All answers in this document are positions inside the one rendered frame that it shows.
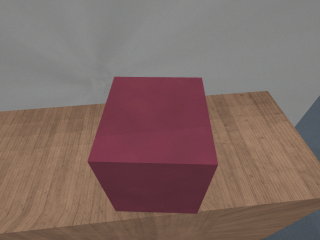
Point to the pedestal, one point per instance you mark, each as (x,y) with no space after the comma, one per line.
(266,179)

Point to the carton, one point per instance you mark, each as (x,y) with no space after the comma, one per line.
(154,149)

